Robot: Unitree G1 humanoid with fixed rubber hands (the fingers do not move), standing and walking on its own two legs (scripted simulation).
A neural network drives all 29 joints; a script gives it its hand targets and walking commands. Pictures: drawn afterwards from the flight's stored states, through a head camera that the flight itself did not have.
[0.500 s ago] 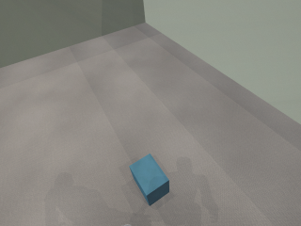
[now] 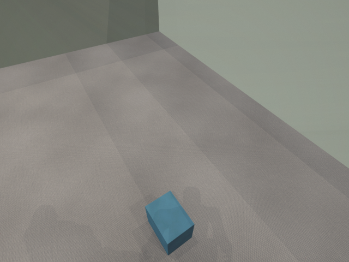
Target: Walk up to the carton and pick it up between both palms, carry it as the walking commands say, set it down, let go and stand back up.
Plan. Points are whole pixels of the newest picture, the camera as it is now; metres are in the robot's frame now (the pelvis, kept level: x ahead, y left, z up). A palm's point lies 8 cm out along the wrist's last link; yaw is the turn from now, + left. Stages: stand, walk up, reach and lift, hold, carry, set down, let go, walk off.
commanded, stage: walk up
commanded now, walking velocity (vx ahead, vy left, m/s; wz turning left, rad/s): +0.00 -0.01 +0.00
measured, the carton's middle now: (169, 222) +0.46 +0.05 -0.68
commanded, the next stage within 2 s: none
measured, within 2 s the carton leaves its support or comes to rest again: neither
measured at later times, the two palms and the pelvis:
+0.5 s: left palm out of the picture -0.01 +0.20 -0.15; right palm out of the picture +0.00 -0.24 -0.15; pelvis +0.01 -0.02 +0.00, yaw +0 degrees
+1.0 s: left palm out of the picture +0.05 +0.17 -0.13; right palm out of the picture +0.01 -0.41 -0.14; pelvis +0.01 -0.11 -0.02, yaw +10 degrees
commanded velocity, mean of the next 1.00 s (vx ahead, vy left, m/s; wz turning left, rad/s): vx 0.03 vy -0.08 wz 0.16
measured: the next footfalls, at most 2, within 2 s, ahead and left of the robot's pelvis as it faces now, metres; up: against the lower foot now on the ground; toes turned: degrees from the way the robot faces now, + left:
right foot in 1.00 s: +0.07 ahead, -0.26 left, +0.00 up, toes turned +7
left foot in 1.38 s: +0.07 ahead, -0.07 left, +0.00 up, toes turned +29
